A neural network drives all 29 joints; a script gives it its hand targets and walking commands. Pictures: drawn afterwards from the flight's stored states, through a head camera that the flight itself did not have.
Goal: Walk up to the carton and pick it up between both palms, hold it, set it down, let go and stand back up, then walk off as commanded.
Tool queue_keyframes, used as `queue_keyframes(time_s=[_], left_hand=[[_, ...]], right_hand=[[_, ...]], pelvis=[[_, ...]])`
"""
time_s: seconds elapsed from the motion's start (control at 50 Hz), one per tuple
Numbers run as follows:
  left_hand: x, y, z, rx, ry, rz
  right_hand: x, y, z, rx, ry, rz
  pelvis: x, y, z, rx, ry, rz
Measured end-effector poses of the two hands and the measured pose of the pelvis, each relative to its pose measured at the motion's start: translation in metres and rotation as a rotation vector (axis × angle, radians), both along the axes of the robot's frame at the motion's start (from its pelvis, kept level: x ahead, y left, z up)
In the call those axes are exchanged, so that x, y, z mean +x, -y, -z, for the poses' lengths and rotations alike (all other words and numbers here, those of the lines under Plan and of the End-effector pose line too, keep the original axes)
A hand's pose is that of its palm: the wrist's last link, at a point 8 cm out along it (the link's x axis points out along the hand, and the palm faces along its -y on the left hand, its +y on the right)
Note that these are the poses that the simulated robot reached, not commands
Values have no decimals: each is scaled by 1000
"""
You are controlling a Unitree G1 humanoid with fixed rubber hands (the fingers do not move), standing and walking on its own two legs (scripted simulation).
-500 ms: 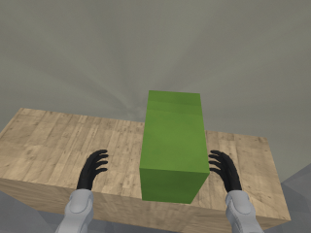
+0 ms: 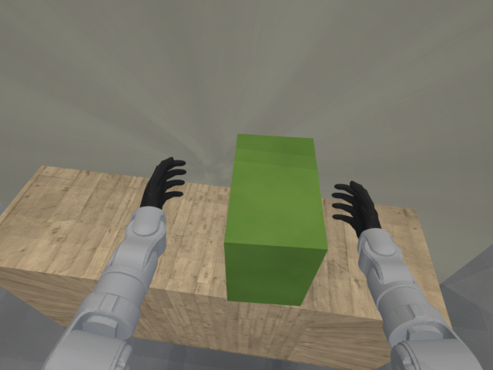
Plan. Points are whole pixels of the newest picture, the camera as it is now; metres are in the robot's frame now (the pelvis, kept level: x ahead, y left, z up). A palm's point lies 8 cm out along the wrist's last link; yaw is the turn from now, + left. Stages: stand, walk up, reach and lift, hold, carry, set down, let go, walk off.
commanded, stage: reach and lift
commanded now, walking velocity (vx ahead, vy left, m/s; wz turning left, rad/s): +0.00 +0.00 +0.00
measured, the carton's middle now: (269, 221) +0.44 -0.05 -0.09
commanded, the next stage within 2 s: none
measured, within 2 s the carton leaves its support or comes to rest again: neither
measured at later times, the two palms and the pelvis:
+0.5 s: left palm (163, 157) +0.46 +0.16 +0.09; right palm (354, 178) +0.44 -0.20 +0.06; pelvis +0.04 -0.01 +0.00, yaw +0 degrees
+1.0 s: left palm (162, 194) +0.43 +0.17 +0.03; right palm (353, 192) +0.43 -0.20 +0.03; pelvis +0.01 -0.01 -0.01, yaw +0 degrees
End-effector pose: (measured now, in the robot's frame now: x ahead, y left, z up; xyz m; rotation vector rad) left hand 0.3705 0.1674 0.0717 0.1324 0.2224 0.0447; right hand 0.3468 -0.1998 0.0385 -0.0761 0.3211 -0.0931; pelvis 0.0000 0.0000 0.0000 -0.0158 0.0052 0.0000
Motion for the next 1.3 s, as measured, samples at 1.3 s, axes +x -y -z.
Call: queue_keyframes(time_s=[1.3], left_hand=[[81, 17, 126, -32, -76, -54]], right_hand=[[101, -13, 100, 84, -18, -6]], pelvis=[[16, 19, 40, 28, -577, 6]])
